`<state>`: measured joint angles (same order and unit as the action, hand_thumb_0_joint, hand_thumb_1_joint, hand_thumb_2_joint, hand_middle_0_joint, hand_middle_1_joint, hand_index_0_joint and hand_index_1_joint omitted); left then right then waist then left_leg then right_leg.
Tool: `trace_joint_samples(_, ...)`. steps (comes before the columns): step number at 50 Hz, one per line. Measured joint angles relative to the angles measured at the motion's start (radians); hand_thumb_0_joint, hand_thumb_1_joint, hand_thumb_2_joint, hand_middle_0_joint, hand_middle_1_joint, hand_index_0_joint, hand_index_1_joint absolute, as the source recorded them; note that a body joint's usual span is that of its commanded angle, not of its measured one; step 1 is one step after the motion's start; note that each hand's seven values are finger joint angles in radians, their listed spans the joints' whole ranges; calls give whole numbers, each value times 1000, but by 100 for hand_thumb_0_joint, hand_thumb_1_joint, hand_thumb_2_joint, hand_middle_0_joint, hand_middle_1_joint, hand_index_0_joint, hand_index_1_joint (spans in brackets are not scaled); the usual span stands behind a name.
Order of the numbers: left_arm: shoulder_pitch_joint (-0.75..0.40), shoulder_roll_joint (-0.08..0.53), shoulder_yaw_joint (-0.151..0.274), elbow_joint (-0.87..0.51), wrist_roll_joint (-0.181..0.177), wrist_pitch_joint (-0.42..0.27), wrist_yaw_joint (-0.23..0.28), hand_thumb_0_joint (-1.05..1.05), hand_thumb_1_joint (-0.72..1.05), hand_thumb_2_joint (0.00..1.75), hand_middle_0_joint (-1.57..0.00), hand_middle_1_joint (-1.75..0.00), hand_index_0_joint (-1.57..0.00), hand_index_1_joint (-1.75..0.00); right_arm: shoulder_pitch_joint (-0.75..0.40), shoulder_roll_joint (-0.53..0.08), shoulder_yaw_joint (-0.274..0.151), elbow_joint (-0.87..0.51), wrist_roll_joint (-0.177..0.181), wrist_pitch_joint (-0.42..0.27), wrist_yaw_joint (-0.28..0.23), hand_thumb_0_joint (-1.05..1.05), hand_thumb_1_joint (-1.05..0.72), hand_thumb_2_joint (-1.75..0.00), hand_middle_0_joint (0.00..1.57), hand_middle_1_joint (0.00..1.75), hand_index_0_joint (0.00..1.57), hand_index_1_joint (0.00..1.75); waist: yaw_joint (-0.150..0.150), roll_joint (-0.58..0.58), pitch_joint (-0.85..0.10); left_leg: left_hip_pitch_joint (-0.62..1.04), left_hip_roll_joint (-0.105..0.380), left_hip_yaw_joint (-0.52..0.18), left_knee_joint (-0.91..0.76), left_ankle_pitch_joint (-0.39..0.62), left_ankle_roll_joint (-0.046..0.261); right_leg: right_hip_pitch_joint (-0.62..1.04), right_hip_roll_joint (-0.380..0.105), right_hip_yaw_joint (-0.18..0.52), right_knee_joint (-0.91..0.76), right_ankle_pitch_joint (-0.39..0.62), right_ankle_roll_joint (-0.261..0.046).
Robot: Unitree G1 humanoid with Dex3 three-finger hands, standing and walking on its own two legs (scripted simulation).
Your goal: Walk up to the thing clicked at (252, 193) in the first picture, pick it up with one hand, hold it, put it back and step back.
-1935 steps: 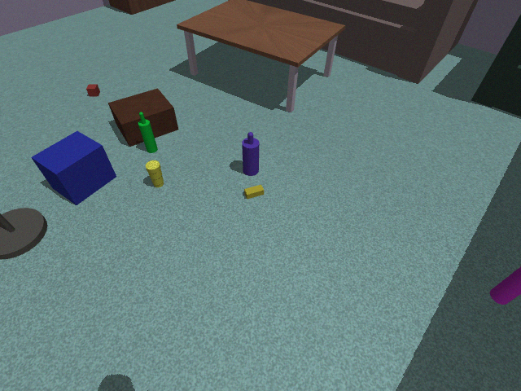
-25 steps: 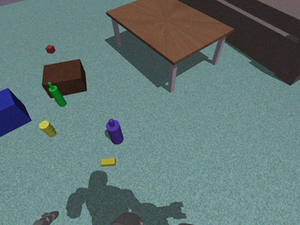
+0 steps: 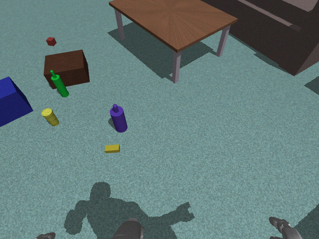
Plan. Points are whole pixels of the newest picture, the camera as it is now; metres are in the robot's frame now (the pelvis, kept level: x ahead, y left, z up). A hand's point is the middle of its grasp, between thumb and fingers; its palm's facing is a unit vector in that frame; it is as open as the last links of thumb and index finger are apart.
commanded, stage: step back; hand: left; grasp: from above
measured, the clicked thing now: (112, 148) +0.71 +0.36 -0.73
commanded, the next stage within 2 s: stand in 1.80 s
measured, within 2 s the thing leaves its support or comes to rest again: neither
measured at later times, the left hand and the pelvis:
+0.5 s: hand out of the picture -0.08 +0.27 -0.13, palm faces +0.05 -0.92 -0.39, open 7.4 cm; pelvis -0.17 -0.01 +0.01, yaw +3 degrees
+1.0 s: hand out of the picture -0.27 +0.27 -0.13, palm faces +0.11 -0.90 -0.42, open 7.4 cm; pelvis -0.32 -0.02 +0.01, yaw +6 degrees
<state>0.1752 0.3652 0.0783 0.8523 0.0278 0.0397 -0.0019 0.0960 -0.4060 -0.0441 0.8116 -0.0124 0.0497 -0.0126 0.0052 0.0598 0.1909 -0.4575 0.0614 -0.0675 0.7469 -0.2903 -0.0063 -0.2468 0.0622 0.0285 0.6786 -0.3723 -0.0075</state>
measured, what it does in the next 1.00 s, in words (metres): walks backwards: left foot, then right foot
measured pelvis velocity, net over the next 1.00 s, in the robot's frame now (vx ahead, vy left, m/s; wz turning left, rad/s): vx -0.32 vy -0.02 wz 0.10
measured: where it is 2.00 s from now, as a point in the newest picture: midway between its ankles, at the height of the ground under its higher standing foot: outside the picture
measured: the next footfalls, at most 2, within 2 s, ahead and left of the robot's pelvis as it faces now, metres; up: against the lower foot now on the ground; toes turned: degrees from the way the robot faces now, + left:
left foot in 0.28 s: -0.08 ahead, +0.12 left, +0.00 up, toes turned +2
right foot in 0.62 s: -0.24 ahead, -0.14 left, +0.00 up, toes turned +5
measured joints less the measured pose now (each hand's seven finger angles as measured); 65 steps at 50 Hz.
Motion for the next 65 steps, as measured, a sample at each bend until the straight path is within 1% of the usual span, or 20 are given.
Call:
trace_joint_samples(2,19,-7,-9,-4,4,0,-6,1,90,90,-20,-30,-21,-30,8,4,-6,15,6,16,-6,0,-90,-90,21,30,20,30,16,-20,-15,-45,-82,-49,174,-147,4,-32,-24,15,20,9,-10)
trace_joint_samples(4,28,-18,-14,-3,5,3,-3,1,90,90,-21,-30,-21,-30,27,-2,-7,21,14,15,-6,0,-90,-90,20,30,20,30,22,-28,-26,-67,-148,-81,338,-165,6,-45,-45,23,-1,40,-10)
trace_joint_samples(7,20,-23,-12,-14,11,8,5,1,90,90,-21,-30,-21,-31,67,-11,-6,28,17,4,-9,0,-90,-90,20,30,20,30,19,-32,-36,-37,-179,-77,408,-176,-4,-73,-67,16,-28,83,-7)
trace_joint_samples(12,-25,-4,-13,-65,13,4,20,1,90,90,-21,-30,-21,-31,109,-8,-4,50,4,9,-7,0,-90,-90,20,30,20,30,7,-41,-22,122,-125,-14,130,-211,-4,-136,-93,-24,-18,129,3)
trace_joint_samples(14,-47,10,-16,-81,5,8,19,1,90,90,-21,-30,-21,-31,117,-2,-6,56,-3,4,-4,0,-90,-90,20,30,20,30,0,-51,-14,196,-104,18,-48,-128,10,-175,-106,-39,14,137,12)
trace_joint_samples(16,-69,30,-14,-80,-3,15,20,1,90,90,-21,-30,-21,-31,105,23,-8,68,-12,1,2,0,-90,-90,20,30,20,30,9,-101,13,199,-129,46,-79,-66,21,-204,-121,-2,54,105,14)
trace_joint_samples(19,-70,30,-9,-49,-10,31,25,1,90,90,-20,-30,-21,-30,102,35,4,65,-22,-3,16,0,-90,-90,21,30,20,30,-10,-84,9,169,-97,32,-75,-38,30,-254,-18,65,288,-125,5)
trace_joint_samples(23,-46,36,-4,-29,-21,29,20,1,90,90,-20,-30,-21,-30,86,48,15,57,-25,-4,8,0,-90,-90,21,30,20,30,-5,-82,-18,141,-60,35,-127,30,24,-246,46,93,497,-139,4)
trace_joint_samples(28,-15,29,-10,-11,-13,19,11,1,90,90,-20,-30,-21,-30,39,31,8,14,-23,-6,4,0,-90,-90,21,30,20,30,10,-62,-21,74,-25,54,-125,86,12,-79,-6,43,244,-147,25)
trace_joint_samples(30,-4,25,-14,0,-10,7,9,1,90,90,-20,-30,-21,-30,18,16,8,1,-16,0,6,0,-90,-90,21,30,20,30,20,-50,-25,33,-10,63,-93,95,-3,10,-29,16,27,-58,15)
trace_joint_samples(32,-3,0,-15,22,1,-4,10,1,90,90,-20,-30,-21,-30,-8,-4,3,7,-8,11,5,0,-90,-90,21,30,20,30,12,4,-10,-6,9,20,-39,55,-2,24,1,-14,-24,-17,-5)
trace_joint_samples(35,23,-9,-25,25,7,-5,2,1,90,90,-21,-30,-21,-30,2,4,-3,24,-2,31,-7,0,-90,-90,20,30,20,30,31,-20,-31,-72,-107,-68,202,-165,1,-28,-29,4,7,6,-18)
trace_joint_samples(39,27,-20,-24,31,13,-4,11,1,90,90,-21,-30,-21,-31,56,-8,-4,42,5,19,-4,0,-90,-90,20,30,20,30,25,-25,-53,-68,-174,-87,405,-154,-12,-56,-65,-7,-26,60,-16)
trace_joint_samples(45,8,5,-9,13,23,-26,5,1,90,90,-21,-30,-21,-31,145,-8,-8,115,-14,10,16,0,-90,-90,20,30,20,30,19,-31,-85,153,-89,2,53,-225,-3,-98,-104,-63,-4,77,-13)
trace_joint_samples(48,6,34,-8,27,14,-18,2,1,90,90,-21,-30,-21,-31,155,19,-16,157,-24,-12,20,0,-90,-90,20,30,20,30,24,-81,-82,237,-104,41,-127,-62,8,-121,-131,-33,55,20,-4)
trace_joint_samples(51,30,41,-9,77,0,-8,-6,1,90,90,-20,-30,-21,-30,166,37,-5,170,-29,-32,26,0,-90,-90,20,30,20,30,5,-81,-115,234,-90,41,-142,-48,29,-144,-87,1,133,-84,0)
trace_joint_samples(56,62,50,-7,126,-9,-24,-25,1,90,90,-20,-30,-21,-30,149,58,8,167,-33,-48,30,0,-90,-90,21,30,20,30,-2,-84,-131,241,-60,52,-164,-25,8,-70,-73,-16,16,-43,-1)
trace_joint_samples(59,63,26,-6,149,1,-39,-20,1,90,90,-20,-30,-21,-30,130,48,5,160,-27,-35,29,0,-90,-90,21,30,20,30,1,-40,-124,220,-26,31,-94,-83,5,-16,-36,-40,-87,106,-9)
trace_joint_samples(61,65,11,-11,151,9,-52,-19,1,90,90,-20,-30,-21,-30,124,45,2,164,-24,-27,24,0,-90,-90,21,30,20,30,14,-33,-134,180,-48,-1,-9,-172,13,-24,-33,-44,-85,106,-23)
trace_joint_samples(65,58,-21,-21,147,10,-66,-16,1,90,90,-21,-30,-21,-30,118,25,-6,169,-17,-38,26,0,-90,-90,21,30,20,30,32,-26,-131,131,-66,4,53,-175,19,-18,-50,-45,-111,112,-27)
